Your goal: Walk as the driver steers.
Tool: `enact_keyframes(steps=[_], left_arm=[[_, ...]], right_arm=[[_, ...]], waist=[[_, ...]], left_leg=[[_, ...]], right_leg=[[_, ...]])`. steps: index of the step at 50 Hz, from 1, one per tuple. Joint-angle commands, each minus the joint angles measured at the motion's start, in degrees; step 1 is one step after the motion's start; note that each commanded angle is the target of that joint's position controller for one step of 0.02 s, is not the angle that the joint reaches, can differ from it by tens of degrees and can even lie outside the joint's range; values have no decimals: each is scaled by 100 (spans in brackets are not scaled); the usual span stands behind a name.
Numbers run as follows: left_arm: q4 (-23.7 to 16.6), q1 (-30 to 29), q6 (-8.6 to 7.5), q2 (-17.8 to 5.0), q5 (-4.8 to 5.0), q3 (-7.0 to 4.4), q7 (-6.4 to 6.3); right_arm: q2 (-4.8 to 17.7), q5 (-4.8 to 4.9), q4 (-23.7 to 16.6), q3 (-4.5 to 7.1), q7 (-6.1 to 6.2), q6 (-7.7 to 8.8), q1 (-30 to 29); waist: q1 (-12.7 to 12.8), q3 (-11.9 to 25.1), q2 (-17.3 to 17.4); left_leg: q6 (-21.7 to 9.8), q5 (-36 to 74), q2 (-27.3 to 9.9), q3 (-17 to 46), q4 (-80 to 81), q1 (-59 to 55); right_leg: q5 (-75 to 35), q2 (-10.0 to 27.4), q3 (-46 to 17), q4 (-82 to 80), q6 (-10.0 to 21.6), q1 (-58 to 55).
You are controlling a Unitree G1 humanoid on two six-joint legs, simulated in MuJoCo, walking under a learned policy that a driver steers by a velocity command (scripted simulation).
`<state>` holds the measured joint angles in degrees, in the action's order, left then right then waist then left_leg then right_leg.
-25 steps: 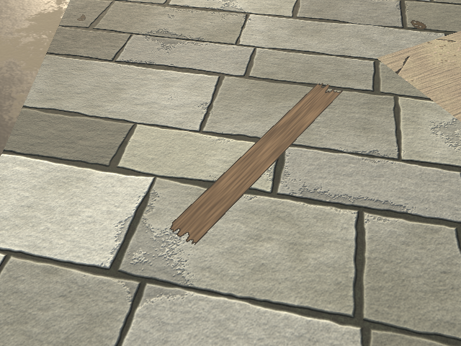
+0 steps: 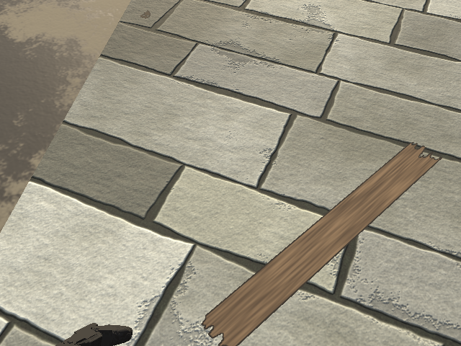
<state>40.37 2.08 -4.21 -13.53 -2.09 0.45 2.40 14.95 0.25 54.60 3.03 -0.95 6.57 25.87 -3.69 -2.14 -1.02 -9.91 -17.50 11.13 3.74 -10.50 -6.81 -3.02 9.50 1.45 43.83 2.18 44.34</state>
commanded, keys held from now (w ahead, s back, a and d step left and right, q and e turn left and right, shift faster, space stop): w+e+shift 0.34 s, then w+shift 0.16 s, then shift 0.50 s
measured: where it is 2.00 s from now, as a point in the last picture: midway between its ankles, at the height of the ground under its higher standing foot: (269, 204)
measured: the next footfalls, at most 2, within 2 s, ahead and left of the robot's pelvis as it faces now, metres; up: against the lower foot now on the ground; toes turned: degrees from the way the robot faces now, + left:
right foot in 0.14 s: +0.37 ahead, -0.10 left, +0.00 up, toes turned -9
left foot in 0.58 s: +0.84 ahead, -0.02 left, +0.00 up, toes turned -19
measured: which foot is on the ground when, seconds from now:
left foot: down 0.00-0.16, up 0.18-0.56, down 0.58-1.00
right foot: up 0.00-0.12, down 0.14-0.58, up 0.60-0.94, down 0.96-1.00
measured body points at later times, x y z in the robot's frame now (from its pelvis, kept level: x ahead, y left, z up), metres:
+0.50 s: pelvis +0.51 -0.07 +0.00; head +0.54 -0.08 +0.45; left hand +0.52 +0.21 -0.12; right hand +0.72 -0.33 -0.05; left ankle +0.78 +0.03 -0.68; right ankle +0.33 -0.09 -0.73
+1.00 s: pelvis +0.85 -0.15 +0.00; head +0.87 -0.17 +0.45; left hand +1.15 -0.04 -0.08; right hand +0.76 -0.43 -0.13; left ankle +0.80 -0.01 -0.72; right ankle +0.93 -0.30 -0.73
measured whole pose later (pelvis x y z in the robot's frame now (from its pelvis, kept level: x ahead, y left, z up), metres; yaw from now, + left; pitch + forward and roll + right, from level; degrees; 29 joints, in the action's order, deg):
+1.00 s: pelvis +0.85 -0.15 +0.00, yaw -23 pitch +1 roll +2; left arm 41.6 0.9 -4.1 -14.9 -1.9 -0.6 1.1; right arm 17.4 0.6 53.1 2.2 0.1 5.4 17.8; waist -4.5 -1.6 -1.5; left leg -0.4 -22.6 1.2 -3.3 -30.9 6.8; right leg 0.3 -0.5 -2.3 28.2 2.3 26.8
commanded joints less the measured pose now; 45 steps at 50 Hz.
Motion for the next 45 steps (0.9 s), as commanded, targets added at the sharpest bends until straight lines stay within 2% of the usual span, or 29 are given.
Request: enact_keyframes(steps=[1,4,5,6,7,8,9,10,12,14,16,18,20,22,24,26,27,28,29,30,31,32,33,34,35,37,40,42,45], left_arm=[[-365,-668,-52,-287,138,-8,67],[-133,-228,-45,-654,161,-126,37],[-7,330,-61,-830,122,-188,11],[380,1466,-28,-1097,152,-310,-42],[840,2952,11,-1304,137,-450,-104],[1110,3785,90,-1584,117,-585,-168],[1102,3141,126,-1940,-18,-675,-131],[853,2547,161,-1412,59,-672,-100],[909,2111,157,-838,98,-540,-122],[985,2023,64,-808,141,-476,-209],[917,1934,-68,-994,198,-507,-173],[843,1989,-154,-1069,184,-549,-167],[889,2245,-224,-1047,290,-573,-128],[998,2653,-270,-1100,359,-590,-82],[1047,2785,-241,-1183,283,-604,-131],[1163,2992,-197,-1290,196,-602,-219],[1208,2997,-163,-1396,138,-615,-268],[1166,2722,-150,-1474,144,-633,-311],[964,2530,-174,-1155,149,-571,-328],[890,3521,-163,-243,562,-365,-375],[1013,3292,-107,-926,417,-427,-445],[794,2319,-95,-783,427,-354,-328],[450,1558,-59,-881,461,-353,-306],[295,1026,-45,-919,338,-377,-306],[225,1166,-15,-749,361,-370,-263],[256,1540,58,-500,336,-314,-242],[139,1243,28,-274,252,-168,-200],[114,904,5,-383,220,-173,-121],[-20,449,19,-699,148,-250,-87]], right_arm=[[791,-18,-113,114,33,175,400],[1073,-168,-137,135,225,98,357],[1167,-267,-133,155,310,27,296],[1181,-385,-188,171,375,-58,39],[1277,-411,-325,203,412,-123,-567],[897,-429,-612,120,366,-57,-1142],[330,-13,-951,-50,189,78,-283],[643,-126,-1074,-122,194,178,-821],[677,-265,-1244,-163,102,251,-1340],[489,-501,-1443,-254,21,23,-1389],[386,-518,-1726,-343,-16,-161,-1641],[408,-405,-2073,-412,-78,-153,-2372],[205,-292,-2133,-498,-160,-119,-2774],[221,-233,-2145,-486,-148,-119,-3004],[345,-235,-2235,-439,-101,-116,-3228],[577,-309,-2151,-321,-24,-58,-2920],[742,-327,-1948,-238,36,9,-2206],[868,-327,-1650,-166,104,76,-1168],[1217,-430,-1427,-71,197,120,-133],[1669,-468,-1262,107,108,87,240],[1347,-264,-1297,155,8,-3,342],[783,-7,-1331,30,9,55,-13],[758,65,-1224,30,2,82,-544],[647,66,-1201,-17,24,139,-789],[573,-35,-1099,-52,27,165,-943],[461,-30,-995,-68,-26,169,-1298],[849,22,-958,36,22,125,-1771],[1020,64,-819,95,73,102,-1480],[1075,129,-642,107,113,48,-1321]], waist=[[-185,-445,336],[171,162,687],[538,343,877],[1086,781,944],[1947,1155,853],[2154,1402,-63],[967,2038,-2028],[1194,1850,-425],[645,460,816],[181,-160,756],[46,-445,450],[197,-716,219],[495,-598,78],[810,-407,-38],[937,-280,-220],[817,128,-306],[486,530,-424],[-97,982,-492],[-460,1675,-277],[-48,3079,2230],[-328,3672,881],[-598,2913,992],[-388,1804,424],[-294,1135,200],[98,769,255],[556,584,300],[665,487,532],[496,711,704],[442,613,637]], left_leg=[[287,5056,-1354,-31,816,972],[634,8348,-1694,-527,-199,-319],[733,8770,-1935,-522,-1127,-321],[802,8857,-2007,-578,-2361,-206],[854,8328,-1858,-793,-4309,532],[773,3311,-1096,-766,-6983,2296],[1148,-1227,-324,-102,-8886,5174],[873,-357,-807,389,-8527,5565],[748,243,-1324,288,-7392,5104],[941,53,-1558,227,-6863,4695],[1114,15,-1758,-36,-5827,4456],[1255,938,-1791,-330,-4372,3982],[1168,2366,-1634,-574,-3045,3107],[991,3131,-1477,-697,-2510,3006],[802,2924,-1379,-662,-1966,3257],[631,2192,-939,-845,-1681,2945],[541,2019,-773,-795,-1599,2270],[457,2575,-1058,-604,-1374,1187],[337,3487,-1993,58,-2034,-319],[-966,6895,-4357,2897,-2466,-2715],[-1080,6730,-4016,3198,-2324,-2729],[-806,5441,-3433,2301,-1940,-2446],[-564,4820,-3081,1670,-1581,-1359],[-451,5081,-2856,1383,-1259,-375],[-467,5202,-2795,1198,-1005,297],[-418,4985,-2633,810,-580,1203],[-254,5335,-2081,-233,-303,2364],[-134,4734,-1990,-350,-315,2216],[79,4039,-2152,-184,-618,1766]], right_leg=[[-1054,-634,765,-1021,385,-1480],[-194,-1408,956,-1000,540,-1807],[131,-1510,845,-1119,664,-2340],[258,-1620,752,-1094,748,-3284],[166,-1383,496,-1391,979,-4583],[941,-681,-460,-762,1269,-5929],[1664,791,-4236,-1645,2585,-7697],[2556,686,-4661,-2558,2450,-7166],[2650,290,-3594,-3147,1899,-4898],[2141,-197,-2964,-3352,1765,-3366],[2153,-533,-2483,-3681,1740,-2323],[1370,-758,-2106,-3960,1651,-1673],[421,-987,-1633,-4063,1289,-1675],[-657,-795,-1601,-4089,1108,-2624],[-1515,-596,-1560,-3744,968,-3840],[-3682,-496,-1455,-2665,702,-4834],[-4383,-492,-1444,-1651,537,-5002],[-4075,-625,-1336,-416,373,-4647],[-2312,-897,-1210,1139,315,-3569],[3291,-1900,-578,4196,-134,-1423],[3301,-1612,-972,4652,-32,-851],[3408,-1198,-1419,4427,-168,-331],[3210,-949,-1023,3910,-192,-119],[3083,-850,-831,3550,-210,-188],[3030,-759,-827,3353,-189,-458],[2812,-619,-757,2420,-178,-957],[1320,-754,-261,190,-252,-2055],[106,-933,-227,-591,-246,-2552],[-306,-907,-444,-1229,-32,-2544]])
Velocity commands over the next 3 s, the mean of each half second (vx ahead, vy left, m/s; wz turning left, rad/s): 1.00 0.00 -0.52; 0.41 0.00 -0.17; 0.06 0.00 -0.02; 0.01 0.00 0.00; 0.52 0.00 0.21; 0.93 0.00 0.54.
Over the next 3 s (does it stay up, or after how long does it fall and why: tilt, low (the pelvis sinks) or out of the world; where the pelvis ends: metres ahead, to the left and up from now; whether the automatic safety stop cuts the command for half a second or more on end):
stays up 1.42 -0.29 -0.01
